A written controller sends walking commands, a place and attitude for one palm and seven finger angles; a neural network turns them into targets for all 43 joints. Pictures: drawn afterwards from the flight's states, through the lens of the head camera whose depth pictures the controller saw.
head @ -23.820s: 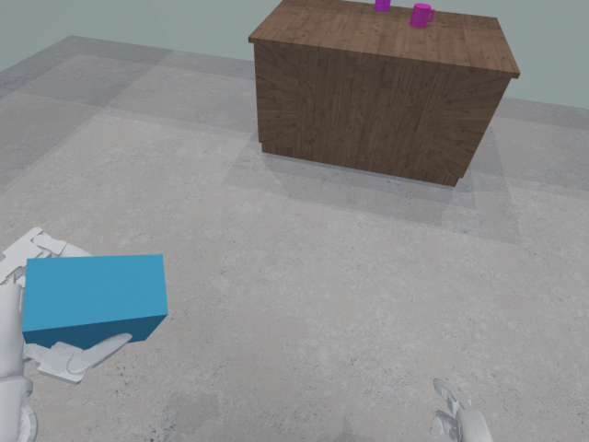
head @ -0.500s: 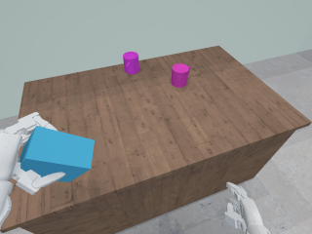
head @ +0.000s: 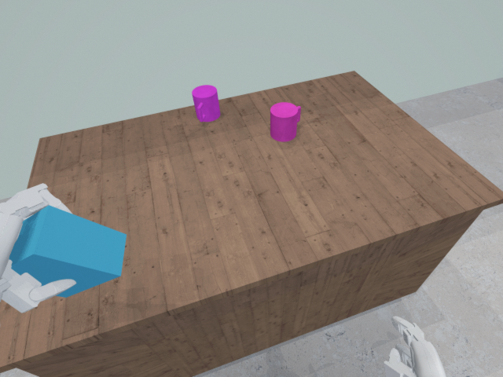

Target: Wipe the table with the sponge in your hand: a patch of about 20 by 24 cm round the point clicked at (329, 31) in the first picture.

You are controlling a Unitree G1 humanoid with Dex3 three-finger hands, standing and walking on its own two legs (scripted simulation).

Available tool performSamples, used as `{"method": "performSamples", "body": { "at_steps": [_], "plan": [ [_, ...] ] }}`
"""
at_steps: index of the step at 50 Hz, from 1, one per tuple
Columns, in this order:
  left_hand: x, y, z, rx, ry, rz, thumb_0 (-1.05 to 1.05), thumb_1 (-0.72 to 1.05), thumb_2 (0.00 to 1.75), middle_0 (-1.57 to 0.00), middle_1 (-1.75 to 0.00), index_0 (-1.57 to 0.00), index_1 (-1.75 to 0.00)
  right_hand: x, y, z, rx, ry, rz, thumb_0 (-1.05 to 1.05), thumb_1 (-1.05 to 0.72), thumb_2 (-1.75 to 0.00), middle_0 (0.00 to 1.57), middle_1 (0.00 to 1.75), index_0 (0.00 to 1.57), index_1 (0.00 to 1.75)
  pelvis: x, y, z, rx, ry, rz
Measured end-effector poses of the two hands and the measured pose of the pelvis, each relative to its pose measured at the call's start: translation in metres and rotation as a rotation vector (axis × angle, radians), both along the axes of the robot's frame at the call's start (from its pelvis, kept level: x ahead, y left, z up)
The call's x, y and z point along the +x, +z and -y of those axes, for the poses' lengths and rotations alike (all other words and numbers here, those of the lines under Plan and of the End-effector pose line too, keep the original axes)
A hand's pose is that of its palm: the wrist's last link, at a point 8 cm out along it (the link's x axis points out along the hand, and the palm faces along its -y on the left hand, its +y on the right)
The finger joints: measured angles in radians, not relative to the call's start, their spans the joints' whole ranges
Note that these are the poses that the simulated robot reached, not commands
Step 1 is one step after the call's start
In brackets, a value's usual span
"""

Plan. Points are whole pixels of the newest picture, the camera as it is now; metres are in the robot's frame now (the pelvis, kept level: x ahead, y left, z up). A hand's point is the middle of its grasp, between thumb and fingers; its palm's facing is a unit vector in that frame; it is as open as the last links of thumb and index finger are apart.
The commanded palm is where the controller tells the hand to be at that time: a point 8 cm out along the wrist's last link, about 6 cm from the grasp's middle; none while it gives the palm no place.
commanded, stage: turn the palm down, sponge in hand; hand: left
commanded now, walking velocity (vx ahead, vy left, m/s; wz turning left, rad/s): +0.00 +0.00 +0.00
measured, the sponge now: (71, 259) +0.23 +0.28 +0.12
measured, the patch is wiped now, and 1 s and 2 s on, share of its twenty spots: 0.00 0.00 0.00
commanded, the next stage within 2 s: move the sponge above the wiping area in 1.38 s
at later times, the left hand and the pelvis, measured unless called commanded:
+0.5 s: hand (35, 257) +0.22 +0.32 +0.13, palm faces +0.16 -0.27 -0.95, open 10.2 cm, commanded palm +0.19 +0.32 +0.18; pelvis +0.00 +0.03 +0.01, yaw +0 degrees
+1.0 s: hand (27, 260) +0.22 +0.34 +0.12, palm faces +0.05 -0.07 -1.00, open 10.2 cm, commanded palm +0.19 +0.33 +0.18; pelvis +0.00 +0.05 +0.02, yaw +0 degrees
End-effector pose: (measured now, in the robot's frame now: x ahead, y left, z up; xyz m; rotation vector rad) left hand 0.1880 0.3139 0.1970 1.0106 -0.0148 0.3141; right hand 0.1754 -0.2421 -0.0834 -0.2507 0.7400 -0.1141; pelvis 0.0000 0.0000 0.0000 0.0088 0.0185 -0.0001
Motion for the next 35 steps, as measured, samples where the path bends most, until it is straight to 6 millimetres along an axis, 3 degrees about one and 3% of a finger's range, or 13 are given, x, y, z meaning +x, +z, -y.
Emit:
{"method": "performSamples", "body": {
  "at_steps": [9,14,20,35],
  "plan": [
    [0.002,-0.016,0.002,0.079,0.031,-0.091,-0.01,-0.51,1.04,-0.70,-1.32,-0.74,-1.31,0.010,0.002,-0.001,-0.017,-0.023,0.009,0.01,-0.90,-0.90,0.20,0.30,0.20,0.30,0.006,0.001,-0.006,-0.001,0.004,-0.009],
    [0.007,-0.015,0.005,0.138,0.023,-0.082,-0.01,-0.51,1.04,-0.70,-1.32,-0.74,-1.31,0.020,0.009,-0.017,0.013,-0.018,0.046,0.01,-0.90,-0.90,0.20,0.30,0.20,0.30,0.006,0.003,-0.012,-0.003,-0.004,-0.007],
    [0.009,-0.012,-0.005,0.181,0.097,-0.112,-0.01,-0.51,1.04,-0.70,-1.32,-0.74,-1.31,0.033,0.017,-0.041,0.057,0.003,0.076,0.01,-0.90,-0.90,0.20,0.30,0.20,0.30,0.005,0.007,-0.022,-0.006,-0.010,0.008],
    [0.007,-0.021,-0.013,0.305,0.130,-0.212,0.00,-0.51,1.04,-0.70,-1.32,-0.74,-1.31,0.053,0.032,-0.085,0.075,0.094,0.083,0.01,-0.90,-0.90,0.20,0.30,0.20,0.30,-0.001,0.018,-0.042,-0.015,-0.005,0.050]
  ]
}}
